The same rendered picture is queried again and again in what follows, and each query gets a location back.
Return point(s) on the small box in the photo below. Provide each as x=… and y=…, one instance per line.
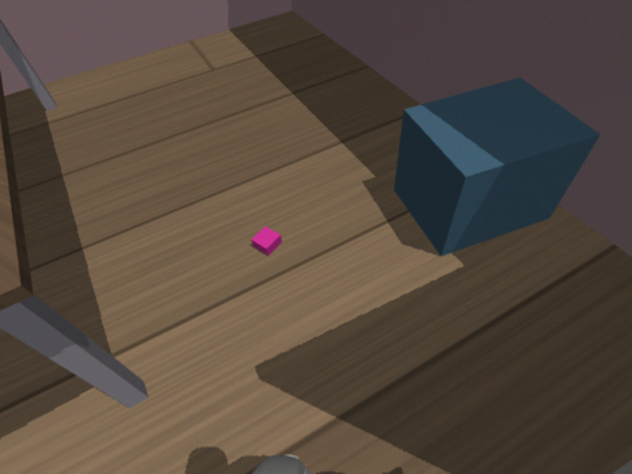
x=266, y=240

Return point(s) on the table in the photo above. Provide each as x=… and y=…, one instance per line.
x=24, y=315

